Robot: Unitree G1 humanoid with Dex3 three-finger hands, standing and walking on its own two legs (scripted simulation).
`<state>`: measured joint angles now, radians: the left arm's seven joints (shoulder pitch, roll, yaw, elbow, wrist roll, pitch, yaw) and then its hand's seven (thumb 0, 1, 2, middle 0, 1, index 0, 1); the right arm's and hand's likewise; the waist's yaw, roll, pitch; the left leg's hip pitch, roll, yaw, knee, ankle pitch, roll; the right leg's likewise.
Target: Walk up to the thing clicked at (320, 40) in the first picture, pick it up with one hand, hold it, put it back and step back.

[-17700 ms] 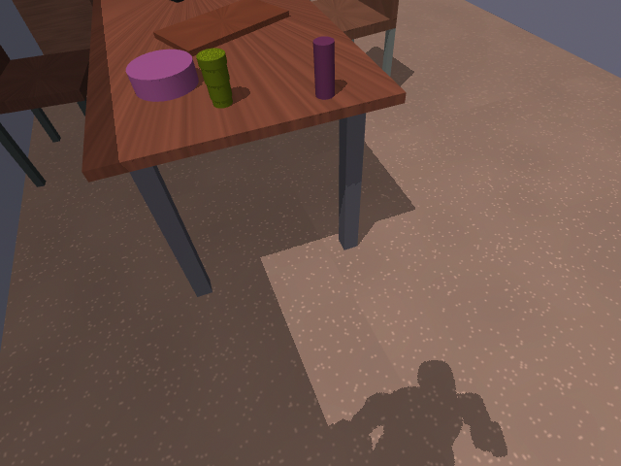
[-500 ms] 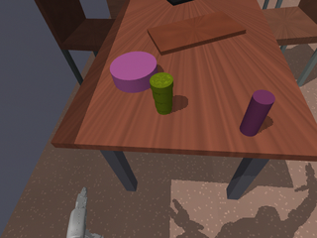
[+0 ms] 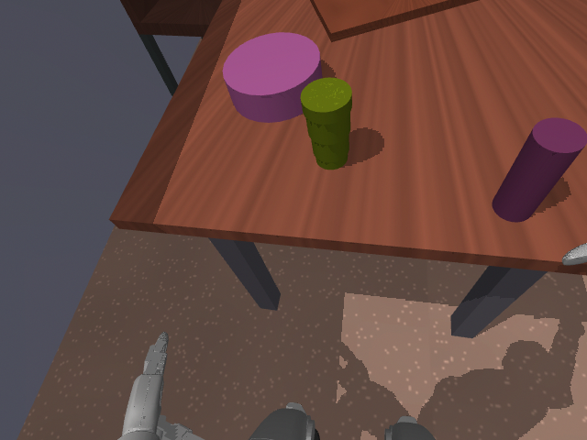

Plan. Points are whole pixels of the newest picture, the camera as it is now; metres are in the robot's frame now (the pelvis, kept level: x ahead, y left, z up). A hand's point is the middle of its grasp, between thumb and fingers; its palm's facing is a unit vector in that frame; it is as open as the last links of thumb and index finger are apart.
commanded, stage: close in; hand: right
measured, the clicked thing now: (532, 175) +0.44 -0.23 +0.07
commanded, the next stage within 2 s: rest palm in 0.42 s
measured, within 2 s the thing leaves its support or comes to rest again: leaves its support in 1.64 s
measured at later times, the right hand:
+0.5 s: hand (544, 195) +0.42 -0.24 +0.06, palm faces +0.20 +0.98 +0.03, open 17.6 cm
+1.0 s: hand (525, 185) +0.44 -0.22 +0.06, palm faces +0.24 +0.97 +0.01, open 16.2 cm
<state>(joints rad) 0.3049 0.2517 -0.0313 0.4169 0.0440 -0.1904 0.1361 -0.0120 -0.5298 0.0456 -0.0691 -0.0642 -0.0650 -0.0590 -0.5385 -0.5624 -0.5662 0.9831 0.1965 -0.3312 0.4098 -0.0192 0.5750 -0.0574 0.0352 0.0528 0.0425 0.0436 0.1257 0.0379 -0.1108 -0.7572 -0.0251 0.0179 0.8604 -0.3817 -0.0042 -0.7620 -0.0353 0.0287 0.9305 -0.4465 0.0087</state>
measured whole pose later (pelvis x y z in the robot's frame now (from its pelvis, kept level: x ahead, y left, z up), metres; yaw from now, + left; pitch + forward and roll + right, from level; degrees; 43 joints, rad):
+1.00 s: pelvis -0.01 +0.00 -0.01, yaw +0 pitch +15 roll +2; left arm 0.37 0.24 0.05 0.19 0.02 -0.07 0.02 -0.01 -0.55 0.07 -0.06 -0.06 -0.05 -0.06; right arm -0.63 -0.38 -0.41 0.92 0.09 -0.35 0.06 -0.02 0.53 -0.06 0.34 0.18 0.34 0.17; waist 0.13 0.02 -0.11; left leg -0.81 -0.02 0.01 0.95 -0.40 -0.01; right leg -0.80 -0.03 0.02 1.00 -0.46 0.01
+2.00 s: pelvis -0.01 +0.00 +0.00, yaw +0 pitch +13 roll +2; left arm 0.35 0.24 0.05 0.26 0.02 -0.06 0.01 -0.01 -0.53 0.06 -0.07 -0.06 -0.06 -0.06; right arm -0.66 -0.37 -0.39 0.95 0.07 -0.31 0.03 -0.01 0.20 -1.02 0.88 1.15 0.88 1.15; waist 0.12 0.00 -0.11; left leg -0.73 -0.02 0.00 0.87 -0.38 -0.01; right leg -0.72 -0.03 0.01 0.93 -0.44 0.00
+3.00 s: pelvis +0.00 +0.00 +0.03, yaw +0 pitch +8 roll +1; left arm 0.32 0.23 0.05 0.42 -0.02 -0.08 0.05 -0.01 -0.53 0.05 -0.06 -0.07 -0.06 -0.06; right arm -0.60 -0.32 -0.31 0.72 0.13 -0.13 0.01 -0.01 0.19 -1.03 0.85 1.19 0.85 1.19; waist 0.06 -0.02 -0.09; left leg -0.50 -0.01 -0.01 0.68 -0.32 -0.01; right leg -0.48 -0.02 0.00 0.72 -0.37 0.00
